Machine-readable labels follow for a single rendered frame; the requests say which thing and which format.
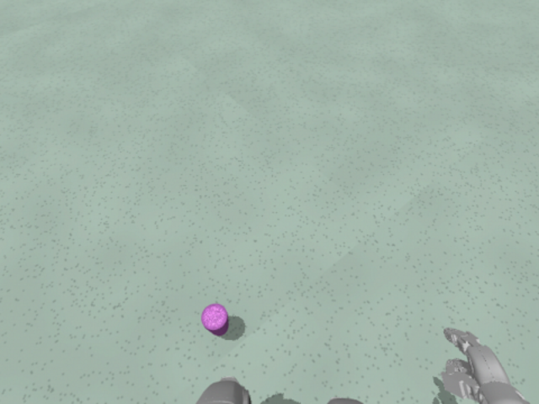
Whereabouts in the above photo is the right robot arm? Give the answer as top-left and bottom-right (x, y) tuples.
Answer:
(478, 381), (530, 404)

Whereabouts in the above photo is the cup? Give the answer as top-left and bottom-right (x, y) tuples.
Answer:
(201, 304), (229, 336)

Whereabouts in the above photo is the right robot hand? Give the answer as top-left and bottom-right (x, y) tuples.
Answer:
(440, 327), (511, 402)

